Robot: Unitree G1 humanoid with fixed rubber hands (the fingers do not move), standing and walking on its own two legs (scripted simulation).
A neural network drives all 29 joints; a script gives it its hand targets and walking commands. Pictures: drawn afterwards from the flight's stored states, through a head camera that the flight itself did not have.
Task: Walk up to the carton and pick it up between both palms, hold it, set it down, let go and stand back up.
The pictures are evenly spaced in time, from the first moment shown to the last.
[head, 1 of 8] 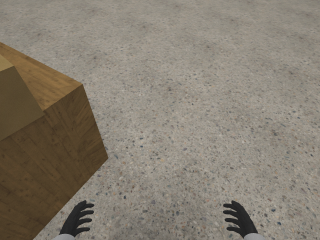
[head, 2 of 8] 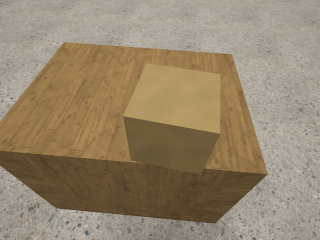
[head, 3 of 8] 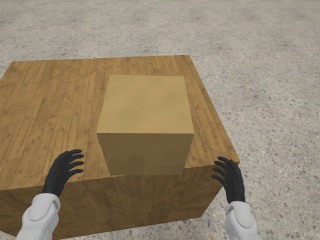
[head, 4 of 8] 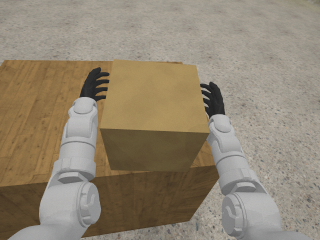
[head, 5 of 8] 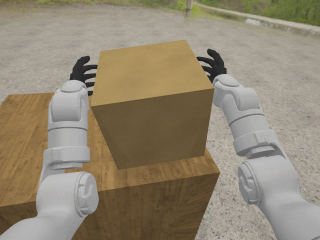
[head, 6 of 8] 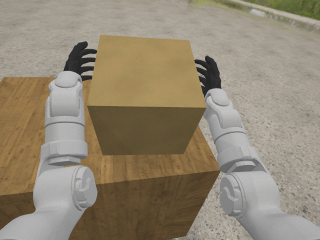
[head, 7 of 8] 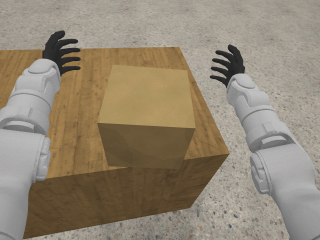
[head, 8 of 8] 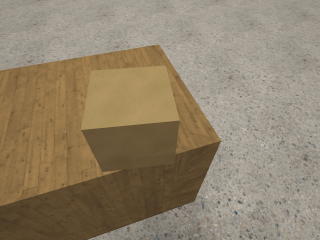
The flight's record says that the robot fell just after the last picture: no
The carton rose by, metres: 0.24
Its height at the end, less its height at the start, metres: +0.00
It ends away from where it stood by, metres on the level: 0.03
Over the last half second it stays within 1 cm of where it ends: yes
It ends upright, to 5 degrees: yes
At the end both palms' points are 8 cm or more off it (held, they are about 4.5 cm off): yes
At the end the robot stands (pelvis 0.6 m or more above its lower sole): yes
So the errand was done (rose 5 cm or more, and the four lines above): yes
